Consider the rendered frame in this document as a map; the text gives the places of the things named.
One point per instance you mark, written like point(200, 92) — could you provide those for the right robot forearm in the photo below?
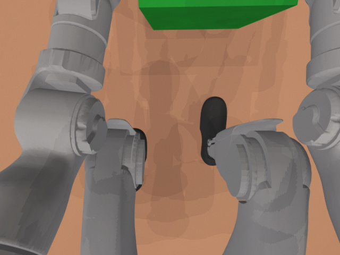
point(324, 20)

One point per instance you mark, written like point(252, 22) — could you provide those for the left robot forearm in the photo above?
point(73, 60)

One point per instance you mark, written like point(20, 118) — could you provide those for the right robot foot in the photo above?
point(212, 120)

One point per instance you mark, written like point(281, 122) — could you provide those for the carton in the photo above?
point(209, 14)

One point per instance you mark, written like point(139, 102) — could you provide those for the left robot thigh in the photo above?
point(108, 226)

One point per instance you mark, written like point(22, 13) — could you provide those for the robot left upper arm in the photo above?
point(56, 129)

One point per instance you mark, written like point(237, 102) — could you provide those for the robot right upper arm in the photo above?
point(317, 125)

